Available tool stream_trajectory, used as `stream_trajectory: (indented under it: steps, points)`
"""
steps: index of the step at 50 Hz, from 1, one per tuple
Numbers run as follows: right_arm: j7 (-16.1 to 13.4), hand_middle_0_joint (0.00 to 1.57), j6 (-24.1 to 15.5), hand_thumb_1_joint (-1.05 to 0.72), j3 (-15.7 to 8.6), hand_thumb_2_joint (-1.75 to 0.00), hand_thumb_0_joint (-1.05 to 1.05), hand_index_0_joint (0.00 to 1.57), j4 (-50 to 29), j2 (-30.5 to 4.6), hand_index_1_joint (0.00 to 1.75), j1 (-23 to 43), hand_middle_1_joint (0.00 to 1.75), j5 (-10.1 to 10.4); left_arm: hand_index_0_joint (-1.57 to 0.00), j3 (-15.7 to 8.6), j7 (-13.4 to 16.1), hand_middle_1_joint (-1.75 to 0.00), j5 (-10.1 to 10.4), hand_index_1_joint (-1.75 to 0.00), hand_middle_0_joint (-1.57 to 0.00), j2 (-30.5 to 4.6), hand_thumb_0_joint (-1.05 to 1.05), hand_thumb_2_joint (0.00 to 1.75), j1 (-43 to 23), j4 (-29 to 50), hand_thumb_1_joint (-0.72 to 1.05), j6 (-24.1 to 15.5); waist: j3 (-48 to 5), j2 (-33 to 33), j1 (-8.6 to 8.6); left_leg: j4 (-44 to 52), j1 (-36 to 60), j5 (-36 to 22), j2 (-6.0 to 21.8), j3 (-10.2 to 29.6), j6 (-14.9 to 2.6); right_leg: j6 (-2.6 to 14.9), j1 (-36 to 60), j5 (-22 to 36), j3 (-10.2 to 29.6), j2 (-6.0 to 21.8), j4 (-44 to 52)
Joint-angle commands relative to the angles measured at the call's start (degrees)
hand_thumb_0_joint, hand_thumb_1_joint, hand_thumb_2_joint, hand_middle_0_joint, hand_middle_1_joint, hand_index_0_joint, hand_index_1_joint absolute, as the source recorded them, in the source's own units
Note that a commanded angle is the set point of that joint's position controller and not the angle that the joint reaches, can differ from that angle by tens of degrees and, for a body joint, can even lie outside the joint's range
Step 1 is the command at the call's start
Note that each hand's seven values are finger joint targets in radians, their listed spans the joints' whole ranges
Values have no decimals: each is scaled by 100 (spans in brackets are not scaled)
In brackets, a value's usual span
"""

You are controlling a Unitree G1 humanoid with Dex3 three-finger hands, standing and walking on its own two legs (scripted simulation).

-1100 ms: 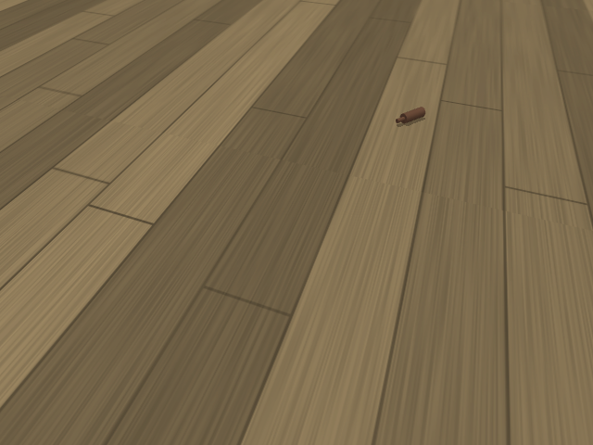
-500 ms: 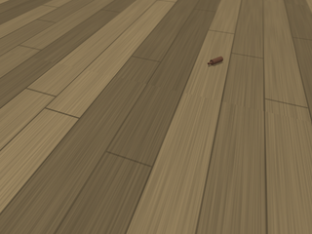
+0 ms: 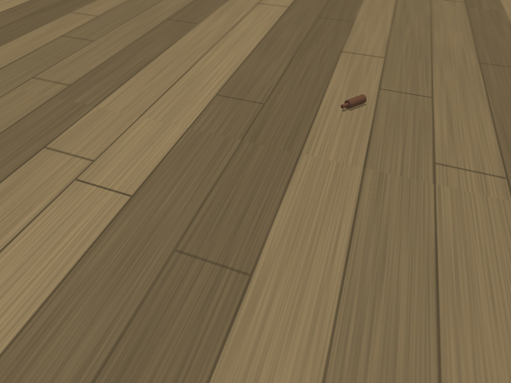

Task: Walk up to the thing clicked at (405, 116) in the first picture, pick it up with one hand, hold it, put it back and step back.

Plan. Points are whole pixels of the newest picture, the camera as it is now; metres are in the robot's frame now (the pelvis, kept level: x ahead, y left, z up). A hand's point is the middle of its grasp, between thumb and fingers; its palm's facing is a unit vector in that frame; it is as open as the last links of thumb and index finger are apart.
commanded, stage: stand
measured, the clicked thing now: (352, 102) +1.99 -0.65 -0.75
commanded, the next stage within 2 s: none
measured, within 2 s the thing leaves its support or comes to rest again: neither
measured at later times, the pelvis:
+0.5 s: pelvis +0.00 +0.00 +0.00, yaw +0 degrees
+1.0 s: pelvis +0.00 +0.00 +0.00, yaw +0 degrees
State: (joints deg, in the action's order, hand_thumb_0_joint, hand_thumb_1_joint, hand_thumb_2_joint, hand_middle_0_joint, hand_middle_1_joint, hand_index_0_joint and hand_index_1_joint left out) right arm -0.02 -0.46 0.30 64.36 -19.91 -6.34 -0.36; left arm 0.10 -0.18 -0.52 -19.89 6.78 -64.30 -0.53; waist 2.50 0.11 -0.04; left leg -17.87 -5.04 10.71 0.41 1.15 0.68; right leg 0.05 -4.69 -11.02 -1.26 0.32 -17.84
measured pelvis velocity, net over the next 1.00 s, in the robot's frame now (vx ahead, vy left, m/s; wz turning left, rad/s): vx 0.00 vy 0.00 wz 0.00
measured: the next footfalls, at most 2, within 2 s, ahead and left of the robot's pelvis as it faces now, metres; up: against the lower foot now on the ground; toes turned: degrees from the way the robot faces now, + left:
none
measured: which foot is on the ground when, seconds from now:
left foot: down 0.00-1.00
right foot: down 0.00-1.00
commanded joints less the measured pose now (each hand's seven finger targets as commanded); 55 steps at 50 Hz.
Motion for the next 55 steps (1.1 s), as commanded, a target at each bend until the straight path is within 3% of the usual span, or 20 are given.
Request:
stream_trajectory:
  steps: [1,34,40,52,55]
  points:
    - [-77,20,-129,-90,-225,-90,0,20,-374,-1194,30,208,30,-7,-20,-245,89,-30,5,-30,-20,-1212,0,90,-217,335,90,-140,-332,-19,24,186,-19,-997,674,442,-211,145,8,1014,549,752,242]
    - [-61,20,-145,-90,-187,-90,0,20,-340,-1184,30,135,30,-10,-20,-247,74,-30,9,-30,-20,-1238,0,90,-162,315,90,-126,-302,33,16,276,-49,-875,688,487,-186,142,-6,849,570,740,251]
    - [-72,20,-144,-90,-201,-90,0,20,-351,-1219,30,128,30,-14,-20,-247,82,-30,8,-30,-20,-1235,0,90,-197,333,90,-133,-364,31,16,212,-23,-1113,684,454,-195,146,63,1115,587,770,229]
    - [-69,20,-137,-90,-204,-90,0,20,-350,-1206,30,106,30,-6,-20,-247,84,-30,15,-30,-20,-1233,0,90,-156,312,90,-141,-334,-20,8,239,0,-1067,685,477,-181,142,31,1004,564,751,249]
    - [-77,20,-132,-90,-214,-90,0,20,-370,-1216,30,139,30,-5,-20,-249,85,-30,-2,-30,-20,-1241,0,90,-151,338,90,-145,-468,10,20,150,79,-1247,704,445,-207,157,126,1291,560,778,200]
